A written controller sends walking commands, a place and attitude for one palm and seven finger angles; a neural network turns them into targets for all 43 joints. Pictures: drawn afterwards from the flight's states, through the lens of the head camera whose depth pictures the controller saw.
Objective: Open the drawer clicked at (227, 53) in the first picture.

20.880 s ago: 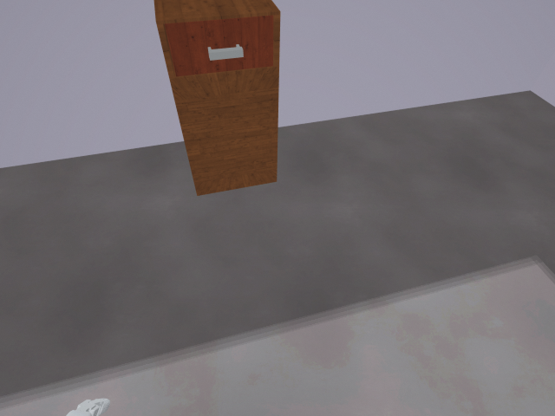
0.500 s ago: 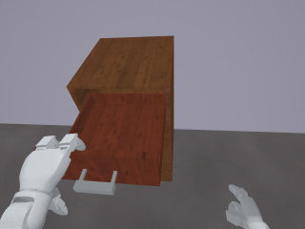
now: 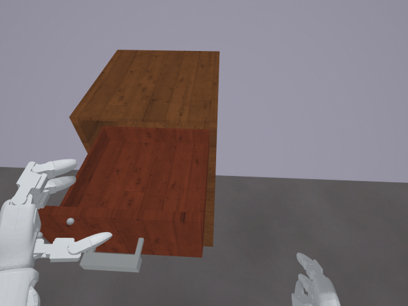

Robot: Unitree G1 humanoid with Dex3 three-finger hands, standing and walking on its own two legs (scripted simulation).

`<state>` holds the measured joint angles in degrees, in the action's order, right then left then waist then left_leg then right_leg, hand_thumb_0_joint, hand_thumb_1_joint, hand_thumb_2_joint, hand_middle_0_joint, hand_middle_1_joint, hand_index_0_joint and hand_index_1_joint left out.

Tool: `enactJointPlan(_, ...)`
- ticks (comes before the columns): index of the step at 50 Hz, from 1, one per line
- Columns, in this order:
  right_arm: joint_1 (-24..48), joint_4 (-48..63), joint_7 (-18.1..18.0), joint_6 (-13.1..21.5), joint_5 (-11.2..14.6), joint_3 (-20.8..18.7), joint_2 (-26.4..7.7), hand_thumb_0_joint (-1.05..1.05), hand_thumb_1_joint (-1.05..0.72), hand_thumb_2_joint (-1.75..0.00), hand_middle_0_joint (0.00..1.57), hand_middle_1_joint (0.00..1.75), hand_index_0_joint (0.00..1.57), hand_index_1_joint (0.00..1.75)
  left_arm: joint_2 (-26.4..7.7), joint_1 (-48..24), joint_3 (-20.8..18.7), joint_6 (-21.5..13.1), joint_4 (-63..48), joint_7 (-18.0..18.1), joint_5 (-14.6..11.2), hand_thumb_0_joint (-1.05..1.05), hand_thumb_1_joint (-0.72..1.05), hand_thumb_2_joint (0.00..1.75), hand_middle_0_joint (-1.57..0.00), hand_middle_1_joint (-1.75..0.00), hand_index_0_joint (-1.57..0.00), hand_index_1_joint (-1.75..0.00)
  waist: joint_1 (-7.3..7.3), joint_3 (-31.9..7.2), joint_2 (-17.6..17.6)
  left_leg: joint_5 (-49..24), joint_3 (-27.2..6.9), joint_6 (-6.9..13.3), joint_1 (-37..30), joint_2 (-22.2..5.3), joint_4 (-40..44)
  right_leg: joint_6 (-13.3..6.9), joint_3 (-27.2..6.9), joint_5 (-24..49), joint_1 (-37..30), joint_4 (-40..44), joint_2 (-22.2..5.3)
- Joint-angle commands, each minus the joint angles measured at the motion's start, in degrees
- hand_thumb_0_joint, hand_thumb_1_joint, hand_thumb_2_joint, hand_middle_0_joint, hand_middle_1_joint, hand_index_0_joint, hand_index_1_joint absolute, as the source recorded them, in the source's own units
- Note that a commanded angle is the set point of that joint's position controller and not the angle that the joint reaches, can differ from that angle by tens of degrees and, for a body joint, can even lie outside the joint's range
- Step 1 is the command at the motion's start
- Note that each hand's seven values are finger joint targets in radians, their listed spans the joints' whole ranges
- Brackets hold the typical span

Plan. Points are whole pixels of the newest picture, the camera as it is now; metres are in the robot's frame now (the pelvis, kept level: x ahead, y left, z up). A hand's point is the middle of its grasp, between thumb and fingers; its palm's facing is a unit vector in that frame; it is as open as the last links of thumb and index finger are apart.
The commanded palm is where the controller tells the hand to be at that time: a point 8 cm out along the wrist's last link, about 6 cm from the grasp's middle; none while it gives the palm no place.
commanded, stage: draw the hand back to the body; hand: left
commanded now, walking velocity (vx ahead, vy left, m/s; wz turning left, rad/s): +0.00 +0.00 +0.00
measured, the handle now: (114, 251) +0.23 +0.23 -0.05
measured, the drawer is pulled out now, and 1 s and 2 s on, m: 0.30 0.30 0.30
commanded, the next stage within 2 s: step back with the hand held close in 0.60 s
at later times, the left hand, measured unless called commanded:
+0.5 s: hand (56, 223) +0.18 +0.24 +0.16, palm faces +0.42 -0.81 -0.40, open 7.9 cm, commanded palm +0.13 +0.28 +0.17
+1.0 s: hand (58, 229) +0.18 +0.24 +0.15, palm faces +0.30 -0.81 -0.49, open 7.4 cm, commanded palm +0.11 +0.29 +0.17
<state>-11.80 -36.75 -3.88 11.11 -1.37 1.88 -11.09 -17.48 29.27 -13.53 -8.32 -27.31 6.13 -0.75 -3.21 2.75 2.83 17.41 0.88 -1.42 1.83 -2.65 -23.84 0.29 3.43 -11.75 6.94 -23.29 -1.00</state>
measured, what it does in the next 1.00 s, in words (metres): stands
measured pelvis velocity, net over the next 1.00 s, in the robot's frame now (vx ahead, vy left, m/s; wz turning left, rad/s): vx -0.02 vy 0.01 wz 0.01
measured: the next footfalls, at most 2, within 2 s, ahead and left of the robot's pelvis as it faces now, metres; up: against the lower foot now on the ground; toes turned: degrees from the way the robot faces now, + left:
right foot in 1.60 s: -0.07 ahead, -0.11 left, +0.00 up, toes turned +1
left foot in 1.90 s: -0.17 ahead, +0.13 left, +0.00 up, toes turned +6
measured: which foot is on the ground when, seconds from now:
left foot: down 0.00-1.00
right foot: down 0.00-1.00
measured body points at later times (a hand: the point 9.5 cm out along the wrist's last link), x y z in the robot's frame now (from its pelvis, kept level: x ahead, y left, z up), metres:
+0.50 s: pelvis +0.00 +0.00 +0.00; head -0.01 -0.02 +0.45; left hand +0.15 +0.28 +0.18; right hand +0.21 -0.20 -0.08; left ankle -0.04 +0.13 -0.74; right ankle +0.01 -0.12 -0.74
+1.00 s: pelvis -0.02 +0.01 +0.00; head +0.01 +0.00 +0.44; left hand +0.16 +0.28 +0.17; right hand +0.16 -0.23 -0.09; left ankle -0.04 +0.13 -0.74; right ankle +0.01 -0.12 -0.74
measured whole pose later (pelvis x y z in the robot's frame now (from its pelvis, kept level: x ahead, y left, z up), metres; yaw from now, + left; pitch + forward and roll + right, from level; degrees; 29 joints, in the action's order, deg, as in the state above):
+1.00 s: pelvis -0.02 +0.01 +0.00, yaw +0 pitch +1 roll +0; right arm -9.6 -32.1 -4.4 4.3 0.5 -0.8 -12.9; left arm -20.6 35.9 -19.7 -12.0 -31.5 6.9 -1.6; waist 1.3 2.6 1.5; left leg 16.9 0.8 -0.5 12.8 -1.0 -28.4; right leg 1.1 3.2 -11.0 17.5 -27.4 -2.8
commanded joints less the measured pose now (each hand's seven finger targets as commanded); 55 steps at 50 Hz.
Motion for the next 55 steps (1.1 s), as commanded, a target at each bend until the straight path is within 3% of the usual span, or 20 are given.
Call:
enactJointPlan(1,8.7,9.6,-0.5,3.9,0.5,-3.3,-5.9,0.0,-0.9,-0.9,0.2,0.3,0.2,0.3,-8.6,-1.6,-6.7,-3.6,-12.5,1.2,-0.4,0.0,0.23,0.62,-0.25,-0.73,-0.25,-0.73,-0.57,-5.8,-0.3,-18.5,1.2,1.5,5.5,0.4,2.9,-1.2,0.3,12.1,-4.6,2.3,-0.4)
enactJointPlan(7,8.4,9.4,-0.8,3.4,1.0,-3.5,-5.8,0.0,-0.9,-0.9,0.2,0.3,0.2,0.3,-9.1,-1.1,-8.1,-3.5,-12.7,1.6,-0.8,0.0,0.44,0.7,-0.23,-0.59,-0.23,-0.59,-0.41,-6.4,1.8,-18.3,1.2,1.4,5.6,0.4,2.7,-1.2,0.3,12.0,-4.0,1.6,-0.9)
enactJointPlan(10,8.4,9.7,-0.9,3.2,1.2,-3.7,-5.9,0.0,-0.9,-0.9,0.2,0.3,0.2,0.3,-9.6,-1.2,-8.9,-3.5,-13.3,1.9,-0.9,0.0,0.55,0.75,-0.22,-0.52,-0.22,-0.52,-0.53,-7.2,0.1,-18.8,1.0,1.5,5.4,0.3,2.5,-1.1,0.5,12.3,-4.0,1.2,-0.9)
enactJointPlan(11,8.8,9.4,-1.0,3.3,1.2,-3.7,-5.9,0.0,-0.9,-0.9,0.2,0.3,0.2,0.3,-9.8,-1.5,-9.1,-3.3,-13.3,1.8,-0.8,0.0,0.58,0.76,-0.22,-0.5,-0.22,-0.5,-0.45,-6.4,2.1,-18.6,1.2,1.4,5.4,0.4,2.4,-1.2,0.1,12.3,-3.4,1.8,-0.9)
enactJointPlan(15,8.5,9.6,-1.0,2.9,1.3,-3.6,-5.8,0.0,-0.9,-0.9,0.2,0.3,0.2,0.3,-10.1,-1.3,-10.0,-3.1,-12.3,2.1,-1.1,0.0,0.73,0.82,-0.21,-0.41,-0.21,-0.41,-0.65,-6.7,-0.3,-18.7,0.6,1.4,5.8,0.3,2.6,-1.0,0.6,12.0,-3.7,1.0,-0.9)
enactJointPlan(20,8.5,9.7,-0.8,2.7,1.4,-3.5,-5.8,0.0,-0.9,-0.9,0.2,0.3,0.2,0.3,-9.2,-1.9,-8.7,-2.8,-12.4,1.9,-1.1,0.0,0.9,0.9,-0.2,-0.3,-0.2,-0.3,-0.37,-6.3,0.8,-17.9,0.6,1.5,5.8,0.3,2.5,-1.0,0.6,11.2,-2.9,1.1,-1.0)
enactJointPlan(21,8.9,9.5,-0.8,2.6,1.4,-3.3,-6.0,0.0,-0.9,-0.9,0.2,0.3,0.2,0.3,-9.1,-2.6,-8.4,-2.6,-12.6,1.8,-1.1,0.0,0.9,0.9,-0.2,-0.3,-0.2,-0.3,-0.25,-5.1,2.3,-17.2,0.5,1.3,6.1,0.3,2.6,-1.2,0.4,10.4,-2.3,1.6,-0.9)
enactJointPlan(24,8.8,9.8,-0.9,2.4,1.4,-3.3,-5.7,0.0,-0.9,-0.9,0.2,0.3,0.2,0.3,-9.3,-1.8,-8.9,-2.4,-11.8,1.9,-1.3,0.0,0.9,0.9,-0.2,-0.3,-0.2,-0.3,-0.39,-6.0,-1.1,-16.4,0.3,1.6,6.3,0.3,2.6,-1.0,0.5,10.2,-2.8,1.3,-1.0)
enactJointPlan(27,8.9,9.6,-0.9,2.3,1.5,-3.2,-5.6,0.0,-0.9,-0.9,0.2,0.3,0.2,0.3,-9.4,-2.5,-8.8,-2.5,-12.0,1.9,-1.4,0.0,0.9,0.9,-0.2,-0.3,-0.2,-0.3,-0.21,-5.1,1.5,-14.7,0.5,1.4,6.5,0.3,2.7,-1.1,0.3,8.5,-2.0,1.9,-1.2)
enactJointPlan(35,9.0,9.8,-1.2,2.6,1.5,-3.2,-5.5,0.0,-0.9,-0.9,0.2,0.3,0.2,0.3,-9.6,-1.9,-9.2,-2.5,-11.8,2.2,-1.4,0.0,0.9,0.9,-0.2,-0.3,-0.2,-0.3,-0.55,-5.7,0.1,-14.4,0.3,1.7,6.4,0.4,2.5,-1.0,0.3,8.2,-2.0,1.6,-1.1)
enactJointPlan(36,6.4,12.3,-0.6,1.2,2.3,-2.2,-6.5,0.0,-0.9,-0.9,0.2,0.3,0.2,0.3,-17.5,-13.0,-18.1,-6.2,-17.2,2.6,-2.0,0.0,0.9,0.9,-0.2,-0.3,-0.2,-0.3,2.08,0.9,4.3,-8.9,-0.1,2.4,10.8,0.3,1.4,-1.2,-4.7,9.6,4.2,4.3,-3.8)
enactJointPlan(37,5.9,10.8,-1.1,0.3,1.5,-2.6,-5.9,0.0,-0.9,-0.9,0.2,0.3,0.2,0.3,-13.6,-6.5,-15.4,-6.6,-13.2,2.4,-1.0,0.0,0.9,0.9,-0.2,-0.3,-0.2,-0.3,2.73,0.2,-3.8,-7.8,-2.4,2.6,10.9,-0.1,0.6,-1.2,-5.1,10.1,4.3,4.7,-4.4)
enactJointPlan(38,6.8,11.4,-0.9,-0.5,1.7,-3.1,-6.7,0.0,-0.9,-0.9,0.2,0.3,0.2,0.3,-10.4,-2.3,-12.6,-6.3,-11.2,1.8,-1.0,0.0,0.9,0.9,-0.2,-0.3,-0.2,-0.3,3.09,-1.9,-6.6,-7.5,-1.3,2.9,9.5,0.2,-1.1,-1.3,-5.7,10.1,5.2,4.9,-5.4)
enactJointPlan(40,7.1,12.2,-0.6,-1.5,1.8,-3.5,-6.9,0.0,-0.9,-0.9,0.2,0.3,0.2,0.3,-9.5,2.2,-11.8,-6.4,-11.4,1.6,-0.9,0.0,0.9,0.9,-0.2,-0.3,-0.2,-0.3,3.19,-6.3,-5.5,-10.4,-0.7,3.2,8.7,0.1,-2.6,-1.8,-5.8,13.1,4.1,3.3,-7.0)
enactJointPlan(41,7.2,12.5,-0.7,-1.7,1.7,-3.7,-7.2,0.0,-0.9,-0.9,0.2,0.3,0.2,0.3,-9.6,2.8,-11.8,-6.7,-13.4,1.6,-0.9,0.0,0.9,0.9,-0.2,-0.3,-0.2,-0.3,3.21,-7.9,-2.4,-13.4,-0.9,3.0,8.7,-0.1,-2.2,-1.9,-5.2,15.9,3.2,2.0,-6.9)
enactJointPlan(44,7.3,13.4,-0.6,-3.0,2.0,-4.4,-7.3,0.0,-0.9,-0.9,0.2,0.3,0.2,0.3,-10.6,6.7,-13.1,-6.8,-14.0,2.1,-1.0,0.0,0.9,0.9,-0.2,-0.3,-0.2,-0.3,3.17,-11.5,-3.2,-20.2,-1.6,2.9,10.1,-1.7,-1.7,-1.1,-3.6,19.9,0.3,-1.7,-6.1)
enactJointPlan(46,7.8,13.6,-0.9,-3.5,2.0,-4.8,-7.3,0.0,-0.9,-0.9,0.2,0.3,0.2,0.3,-12.0,7.8,-14.5,-6.8,-14.6,2.6,-1.1,0.0,0.9,0.9,-0.2,-0.3,-0.2,-0.3,3.22,-11.8,-1.1,-22.7,-2.4,2.6,11.2,-2.0,-1.6,-1.3,-3.3,21.4,0.1,-2.8,-6.2)
enactJointPlan(50,7.3,14.7,-1.1,-3.9,2.0,-5.3,-7.1,0.0,-0.9,-0.9,0.2,0.3,0.2,0.3,-12.8,9.7,-15.6,-7.4,-17.3,3.2,-1.1,0.0,0.9,0.9,-0.2,-0.3,-0.2,-0.3,3.18,-12.1,-2.0,-22.8,-3.9,2.6,14.5,-3.0,-1.6,-1.2,-2.7,20.6,-0.3,-5.3,-5.4)
enactJointPlan(51,7.6,14.6,-1.3,-3.7,1.9,-5.4,-7.1,0.0,-0.9,-0.9,0.2,0.3,0.2,0.3,-13.5,9.4,-16.1,-7.5,-18.6,3.4,-1.1,0.0,0.9,0.9,-0.2,-0.3,-0.2,-0.3,3.06,-12.5,0.2,-23.3,-4.1,2.4,14.6,-2.8,-1.9,-1.5,-2.9,21.1,0.1,-5.6,-5.6)
enactJointPlan(55,6.0,15.0,-1.5,-2.5,1.0,-5.4,-7.4,0.0,-0.9,-0.9,0.2,0.3,0.2,0.3,-12.3,10.6,-15.2,-8.0,-20.7,4.2,-0.8,0.0,0.9,0.9,-0.2,-0.3,-0.2,-0.3,3.27,-11.2,1.9,-19.6,-6.6,2.9,19.6,-4.4,-0.3,-1.3,-2.0,14.8,0.7,-8.8,-4.0)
